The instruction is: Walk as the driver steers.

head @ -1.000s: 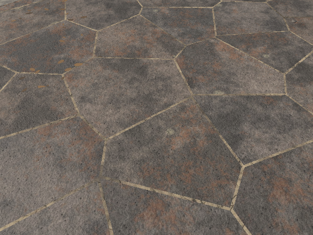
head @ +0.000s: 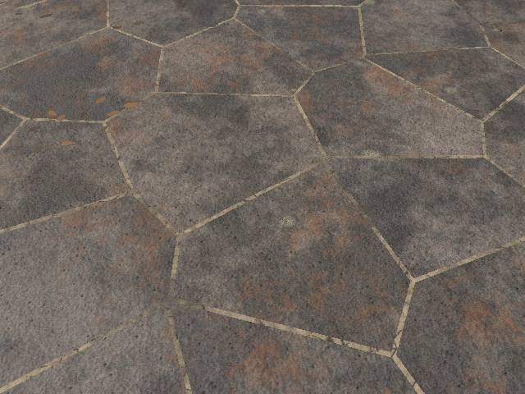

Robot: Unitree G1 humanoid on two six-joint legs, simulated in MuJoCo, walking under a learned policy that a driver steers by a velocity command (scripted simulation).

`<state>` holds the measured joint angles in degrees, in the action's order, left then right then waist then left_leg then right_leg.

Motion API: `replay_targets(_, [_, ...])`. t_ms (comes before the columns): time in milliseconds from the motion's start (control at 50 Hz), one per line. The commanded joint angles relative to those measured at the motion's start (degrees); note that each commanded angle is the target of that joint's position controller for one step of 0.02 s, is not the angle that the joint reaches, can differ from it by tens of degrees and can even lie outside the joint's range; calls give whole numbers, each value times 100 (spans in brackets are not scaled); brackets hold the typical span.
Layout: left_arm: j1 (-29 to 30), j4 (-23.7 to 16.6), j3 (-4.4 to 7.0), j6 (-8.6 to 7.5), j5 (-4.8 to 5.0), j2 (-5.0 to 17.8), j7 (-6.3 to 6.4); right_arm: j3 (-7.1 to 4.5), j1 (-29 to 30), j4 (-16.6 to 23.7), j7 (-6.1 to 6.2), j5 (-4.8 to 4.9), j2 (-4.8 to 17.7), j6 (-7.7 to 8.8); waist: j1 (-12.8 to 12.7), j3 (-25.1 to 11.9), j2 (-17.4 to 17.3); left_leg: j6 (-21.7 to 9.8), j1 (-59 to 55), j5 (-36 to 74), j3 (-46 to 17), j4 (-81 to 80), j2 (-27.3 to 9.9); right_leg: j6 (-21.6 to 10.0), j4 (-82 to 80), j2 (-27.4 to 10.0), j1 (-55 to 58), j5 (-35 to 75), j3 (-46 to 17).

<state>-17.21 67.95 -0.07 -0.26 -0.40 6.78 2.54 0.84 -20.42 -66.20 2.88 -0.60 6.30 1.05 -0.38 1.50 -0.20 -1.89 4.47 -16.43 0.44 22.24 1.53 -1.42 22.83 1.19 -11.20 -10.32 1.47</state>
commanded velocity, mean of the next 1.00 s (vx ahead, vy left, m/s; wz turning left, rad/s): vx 0.10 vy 0.00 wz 0.00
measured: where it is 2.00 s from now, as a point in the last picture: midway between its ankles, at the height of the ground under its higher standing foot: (295, 349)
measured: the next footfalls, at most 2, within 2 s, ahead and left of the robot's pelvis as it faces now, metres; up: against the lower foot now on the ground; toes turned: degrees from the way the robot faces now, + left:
right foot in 0.94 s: +0.17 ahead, -0.12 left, +0.00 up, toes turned -4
left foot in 1.44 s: +0.52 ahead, +0.03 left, +0.00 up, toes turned +5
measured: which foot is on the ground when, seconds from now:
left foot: down 0.00-0.96, up 0.98-1.00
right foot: down 0.00-0.68, up 0.70-0.92, down 0.94-1.00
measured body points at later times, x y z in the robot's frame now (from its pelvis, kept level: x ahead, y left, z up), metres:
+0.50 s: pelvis +0.01 +0.01 +0.00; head +0.02 +0.01 +0.45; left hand -0.03 +0.21 -0.17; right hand -0.04 -0.19 -0.16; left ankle -0.05 +0.10 -0.74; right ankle +0.02 -0.10 -0.74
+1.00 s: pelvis +0.11 -0.04 -0.02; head +0.13 -0.06 +0.43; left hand +0.16 +0.21 -0.15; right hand +0.00 -0.26 -0.17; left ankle -0.04 +0.09 -0.70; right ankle +0.13 -0.12 -0.74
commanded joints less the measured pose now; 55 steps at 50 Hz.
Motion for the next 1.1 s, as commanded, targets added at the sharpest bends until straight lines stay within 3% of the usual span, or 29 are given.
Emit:
replay_targets(20, [-432,-8,46,-13,0,373,12,-47,-549,-5,11,0,355,16,0,388,-24,-144,644,852,-546,-487,-655,-122,-291,-608,237,680,-617])
replay_targets(600, [-538,19,30,-12,9,316,21,-40,-678,11,10,3,305,54,3,415,-32,-164,530,1193,-542,-504,-673,-73,-210,-634,262,804,-553])
replay_targets(640, [-516,6,33,2,-9,310,12,-66,-766,-5,4,-16,353,42,47,371,-88,-241,523,94,-586,-662,-585,-97,-128,-474,194,-3,-447])
replay_targets(660, [-458,-49,60,13,-21,353,-3,-130,-823,0,-2,-18,497,18,86,455,-235,-361,567,-815,-717,-742,-581,-137,147,-284,-14,-654,-282])
replay_targets(680, [-370,-126,85,20,-49,362,-33,-198,-903,14,-13,-17,642,-13,159,617,-492,-543,584,-1819,-1049,-916,-721,-167,559,-74,-430,-1315,-69])
replay_targets(720, [-18,-397,82,-11,-166,261,-118,-305,-1212,-8,-34,-10,836,-47,351,1214,-813,-994,520,-3109,-1985,-1468,-1468,-186,1438,37,-1541,-1652,329])
replay_targets(760, [380,-702,107,-122,-183,297,-188,-339,-1361,-22,-52,-71,807,13,444,1507,-738,-1300,410,-2722,-2438,-1681,-1911,-233,2183,-286,-2221,-1570,225])
replay_targets(820, [580,-996,196,-310,-121,445,-288,-386,-1283,43,-78,-117,875,169,336,1289,-473,-1295,-263,-1355,-2088,-1513,-1881,-262,2238,-485,-2676,-1473,77])
replay_targets(880, [504,-1147,271,-378,-38,464,-365,-408,-1035,146,-98,-80,948,276,116,998,-562,-1098,79,-369,-1446,-1209,-1618,-285,1531,-294,-1655,-1035,297])
replay_targets(920, [-461,-855,336,-385,10,398,-363,-408,-675,251,-130,-10,984,315,-408,731,-397,-846,1101,407,-831,-471,-1229,-315,741,121,263,-414,630])
replay_targets(940, [-1222,-601,451,-411,4,595,-313,-370,-667,280,-167,-31,908,371,-715,358,-30,-681,1610,1027,-437,512,-904,-359,517,115,1443,-461,434])
replay_targets(960, [-2127,-496,601,-449,-101,1166,-230,-257,-522,512,-228,5,555,411,-1078,-131,1209,-332,2471,407,306,2532,-233,-713,-585,-1361,2307,-1988,-1682])
replay_targets(980, [-2547,-312,651,-364,-87,1454,-240,-284,-618,675,-280,-45,523,418,-939,-261,1865,-298,3374,-1448,261,4042,286,-1208,-1551,-2298,2386,-2819,-3956])
replay_targets(1000, [-1724,-493,560,-302,-86,1189,-222,-328,-327,747,-318,-161,672,374,-477,306,880,-422,3600,-1048,-159,4755,-247,-1164,-1516,-2266,1644,-3291,-3694])
replay_targets(1020, [-1039,-745,502,-328,-74,1020,-249,-311,-98,811,-378,-156,587,394,-284,621,313,-465,3575,-392,-224,4762,-462,-1084,-1523,-2112,1033,-2723,-3107])
replay_targets(1040, [-690,-856,459,-378,-71,949,-266,-308,-85,801,-407,-106,496,419,-80,656,85,-448,3323,37,-236,4535,-614,-980,-1593,-1856,693,-1860,-2464])
replay_targets(1100, [-838,-752,308,-531,-45,644,-221,-366,-223,767,-448,-150,522,286,150,471,238,-282,2983,382,-21,4147,-663,-826,-1579,-1398,627,-50,-1336])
